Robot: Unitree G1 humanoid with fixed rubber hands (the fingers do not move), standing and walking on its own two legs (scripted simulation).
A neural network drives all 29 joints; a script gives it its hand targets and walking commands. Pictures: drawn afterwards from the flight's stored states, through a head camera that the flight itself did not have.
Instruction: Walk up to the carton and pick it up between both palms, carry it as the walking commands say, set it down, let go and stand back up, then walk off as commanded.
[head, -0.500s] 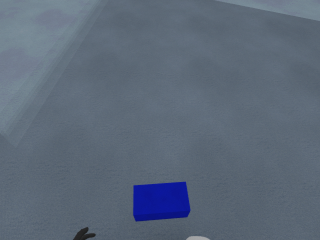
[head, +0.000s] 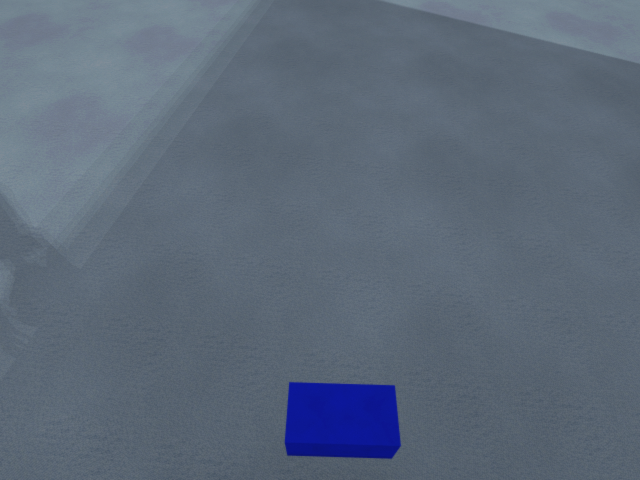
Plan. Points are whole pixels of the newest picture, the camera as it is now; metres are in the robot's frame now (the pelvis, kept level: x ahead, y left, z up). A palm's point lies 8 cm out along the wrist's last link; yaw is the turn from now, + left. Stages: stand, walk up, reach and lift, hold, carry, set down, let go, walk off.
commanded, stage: walk up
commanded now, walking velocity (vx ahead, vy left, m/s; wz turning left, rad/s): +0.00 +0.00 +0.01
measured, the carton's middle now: (340, 420) +0.38 -0.05 -0.70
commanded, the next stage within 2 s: stand in 0.34 s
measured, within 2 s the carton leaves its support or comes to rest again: neither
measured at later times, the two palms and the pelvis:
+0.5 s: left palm out of the picture -0.01 +0.23 -0.16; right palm out of the picture -0.05 -0.19 -0.15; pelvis +0.00 +0.02 +0.00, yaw +0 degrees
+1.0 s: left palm out of the picture +0.11 +0.22 -0.17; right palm out of the picture +0.13 -0.22 -0.16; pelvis -0.04 -0.01 -0.04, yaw +8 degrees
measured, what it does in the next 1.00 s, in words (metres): stands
